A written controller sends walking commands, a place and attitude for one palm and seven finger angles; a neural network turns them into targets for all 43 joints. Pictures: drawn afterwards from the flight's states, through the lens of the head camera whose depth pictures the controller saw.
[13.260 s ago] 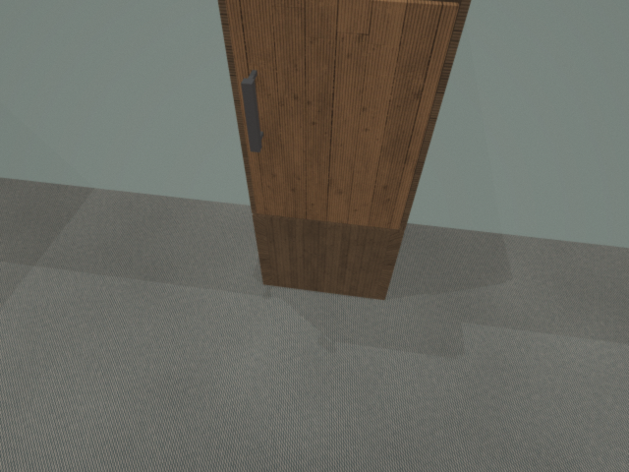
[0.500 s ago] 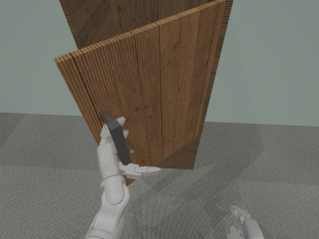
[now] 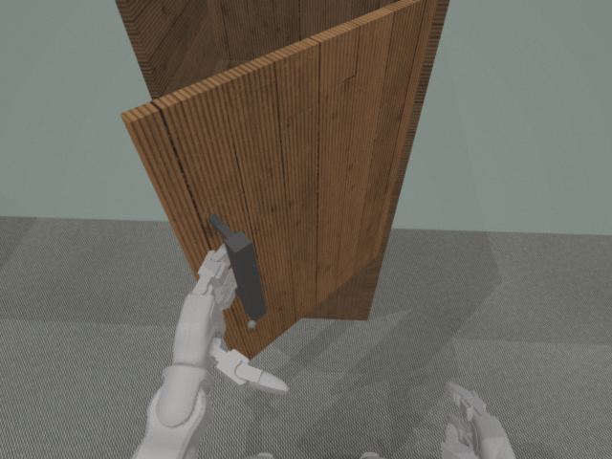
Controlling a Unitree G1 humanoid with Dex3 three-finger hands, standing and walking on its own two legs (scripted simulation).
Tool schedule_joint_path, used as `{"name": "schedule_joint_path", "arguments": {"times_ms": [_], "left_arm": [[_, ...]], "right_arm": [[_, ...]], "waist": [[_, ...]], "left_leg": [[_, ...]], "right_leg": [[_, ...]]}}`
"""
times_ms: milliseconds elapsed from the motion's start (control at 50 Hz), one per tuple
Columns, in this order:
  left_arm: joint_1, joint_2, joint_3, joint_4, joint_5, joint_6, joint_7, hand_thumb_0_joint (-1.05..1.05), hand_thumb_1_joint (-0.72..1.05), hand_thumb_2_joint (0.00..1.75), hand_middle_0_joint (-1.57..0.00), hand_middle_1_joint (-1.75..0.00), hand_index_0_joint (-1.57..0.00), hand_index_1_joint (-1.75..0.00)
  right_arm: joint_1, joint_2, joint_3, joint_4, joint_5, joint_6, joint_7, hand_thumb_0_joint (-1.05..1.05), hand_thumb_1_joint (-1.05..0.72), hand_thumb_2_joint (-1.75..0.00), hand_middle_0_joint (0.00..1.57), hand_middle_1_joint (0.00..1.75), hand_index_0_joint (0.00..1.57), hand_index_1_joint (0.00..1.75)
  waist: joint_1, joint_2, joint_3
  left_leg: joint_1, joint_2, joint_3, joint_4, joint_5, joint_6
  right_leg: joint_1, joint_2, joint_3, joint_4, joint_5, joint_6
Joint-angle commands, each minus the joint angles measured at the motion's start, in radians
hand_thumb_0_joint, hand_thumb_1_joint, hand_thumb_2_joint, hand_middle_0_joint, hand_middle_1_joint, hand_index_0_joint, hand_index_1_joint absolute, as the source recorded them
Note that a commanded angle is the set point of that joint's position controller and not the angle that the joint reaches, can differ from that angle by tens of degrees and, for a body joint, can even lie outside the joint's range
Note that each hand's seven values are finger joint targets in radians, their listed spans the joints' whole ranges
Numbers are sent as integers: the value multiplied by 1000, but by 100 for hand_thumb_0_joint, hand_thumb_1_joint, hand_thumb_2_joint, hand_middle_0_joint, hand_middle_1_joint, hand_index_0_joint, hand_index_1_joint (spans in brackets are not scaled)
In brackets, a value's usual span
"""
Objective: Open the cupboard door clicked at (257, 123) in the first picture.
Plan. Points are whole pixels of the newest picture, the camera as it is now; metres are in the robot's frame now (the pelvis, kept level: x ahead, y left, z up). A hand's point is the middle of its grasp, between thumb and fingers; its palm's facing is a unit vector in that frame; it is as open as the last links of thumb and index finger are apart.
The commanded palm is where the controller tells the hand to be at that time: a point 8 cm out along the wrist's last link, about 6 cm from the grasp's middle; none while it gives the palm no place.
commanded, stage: slide the hand sideways off the handle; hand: left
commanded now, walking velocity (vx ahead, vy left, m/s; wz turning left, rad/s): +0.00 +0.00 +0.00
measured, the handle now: (238, 270) +0.34 +0.11 +0.07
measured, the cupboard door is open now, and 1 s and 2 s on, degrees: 45 44 44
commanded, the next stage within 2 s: draw the hand back to the body in 0.74 s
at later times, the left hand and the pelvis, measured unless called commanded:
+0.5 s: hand (213, 351) +0.23 +0.12 +0.06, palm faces -0.04 -1.00 -0.05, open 16.1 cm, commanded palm +0.20 +0.19 +0.07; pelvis +0.01 -0.01 -0.01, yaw +1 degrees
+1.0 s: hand (162, 364) +0.21 +0.17 +0.07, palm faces -0.01 -1.00 -0.07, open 16.3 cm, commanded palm +0.18 +0.23 +0.09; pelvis +0.01 -0.01 -0.01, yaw +1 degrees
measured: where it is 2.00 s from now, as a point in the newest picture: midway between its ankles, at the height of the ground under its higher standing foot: outside the picture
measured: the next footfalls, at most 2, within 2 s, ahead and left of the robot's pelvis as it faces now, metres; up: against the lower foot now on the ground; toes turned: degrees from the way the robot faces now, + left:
none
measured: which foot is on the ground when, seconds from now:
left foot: down 0.00-1.00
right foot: down 0.00-1.00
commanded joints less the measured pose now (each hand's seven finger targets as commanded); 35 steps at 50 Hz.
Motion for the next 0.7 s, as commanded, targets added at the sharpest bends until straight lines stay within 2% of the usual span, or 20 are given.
{"name": "schedule_joint_path", "arguments": {"times_ms": [0,20,60,100,140,180,220,260,300,320,380,400,460,520,580,620,680], "left_arm": [[-128,78,71,-272,-14,-69,-9,0,-50,30,-15,-30,-15,-30],[-128,76,69,-289,-21,-68,-16,0,-50,30,-15,-30,-15,-30],[-74,96,108,-285,-43,-66,-30,0,-50,30,-15,-30,-15,-30],[-65,88,101,-321,-56,-66,-44,0,-50,30,-15,-30,-15,-30],[9,90,112,-326,-63,-62,-51,0,-50,30,-15,-30,-15,-30],[58,100,126,-346,-70,-59,-57,0,-50,30,-15,-30,-15,-30],[80,100,115,-364,-69,-58,-67,0,-50,30,-15,-30,-15,-30],[78,127,140,-386,-65,-63,-74,0,-50,30,-15,-30,-15,-30],[111,138,157,-384,-76,-65,-87,0,-50,30,-15,-30,-15,-30],[105,157,174,-392,-79,-69,-95,0,-50,30,-15,-30,-15,-30],[136,159,188,-407,-100,-73,-123,0,-50,30,-15,-30,-15,-30],[158,171,204,-411,-107,-73,-129,0,-50,30,-15,-30,-15,-30],[254,174,225,-435,-132,-73,-148,0,-50,30,-15,-30,-15,-30],[277,215,275,-420,-144,-70,-166,0,-50,30,-15,-30,-15,-30],[306,219,292,-447,-165,-88,-196,0,-50,30,-15,-30,-15,-30],[291,232,302,-446,-179,-99,-215,0,-50,30,-15,-30,-15,-30],[318,243,318,-442,-203,-113,-262,0,-50,30,-15,-30,-15,-30]], "right_arm": [[-83,-107,-44,-172,3,-57,-12,0,-90,-90,20,30,20,30],[-85,-107,-44,-173,4,-59,-15,0,-90,-90,20,30,20,30],[-80,-105,-44,-170,6,-64,-20,0,-90,-90,20,30,20,30],[-80,-106,-43,-175,9,-70,-21,0,-90,-90,20,30,20,30],[-76,-104,-44,-177,11,-74,-21,0,-90,-90,20,30,20,30],[-67,-107,-46,-183,10,-76,-20,0,-90,-90,20,30,20,30],[-67,-109,-46,-189,11,-77,-21,0,-90,-90,20,30,20,30],[-65,-110,-48,-187,9,-80,-24,0,-90,-90,20,30,20,30],[-59,-111,-48,-191,10,-82,-27,0,-90,-90,20,30,20,30],[-60,-115,-51,-189,11,-83,-31,0,-90,-90,20,30,20,30],[-58,-112,-51,-190,14,-91,-36,0,-90,-90,20,30,20,30],[-54,-113,-51,-191,15,-93,-37,0,-90,-90,20,30,20,30],[-51,-110,-54,-198,19,-98,-36,0,-90,-90,20,30,20,30],[-54,-114,-55,-191,19,-93,-42,0,-90,-90,20,30,20,30],[-58,-113,-57,-196,23,-98,-45,0,-90,-90,20,30,20,30],[-56,-119,-59,-191,24,-102,-50,0,-90,-90,20,30,20,30],[-49,-123,-60,-187,26,-114,-56,0,-90,-90,20,30,20,30]], "waist": [[8,-54,-171],[5,-52,-182],[15,-50,-188],[11,-32,-193],[20,-25,-196],[20,-60,-200],[11,-64,-185],[11,-41,-184],[10,-71,-171],[9,-70,-181],[11,-33,-189],[14,-46,-189],[26,-32,-219],[19,-79,-187],[19,-27,-186],[4,-68,-176],[5,-45,-198]], "left_leg": [[37,10,-60,-140,106,-15],[41,9,-62,-139,116,-13],[35,8,-60,-136,128,-17],[40,7,-62,-134,138,-19],[41,8,-63,-130,174,-21],[33,7,-60,-123,189,-21],[23,7,-61,-116,188,-17],[15,7,-60,-108,179,-19],[-6,5,-60,-101,158,-17],[-8,4,-60,-92,170,-15],[-11,0,-53,-77,176,-17],[-15,0,-57,-79,176,-19],[-13,-2,-52,-68,216,-19],[-59,-2,-55,-52,198,-19],[-63,-4,-50,-38,189,-22],[-82,-3,-55,-24,175,-20],[-89,-3,-56,-7,175,-21]], "right_leg": [[130,-8,52,-145,112,11],[137,-6,51,-144,121,11],[152,-5,52,-141,140,12],[147,-4,44,-132,151,12],[156,-2,41,-122,189,10],[170,-2,43,-119,217,13],[162,-1,44,-120,219,15],[147,-3,49,-111,209,15],[146,-4,54,-119,190,19],[155,-3,61,-117,200,17],[153,-6,69,-114,215,20],[156,-5,65,-112,215,20],[188,-7,73,-105,278,23],[197,-14,100,-117,281,33],[185,-20,113,-118,275,36],[176,-21,123,-126,251,41],[178,-28,136,-122,260,47]]}}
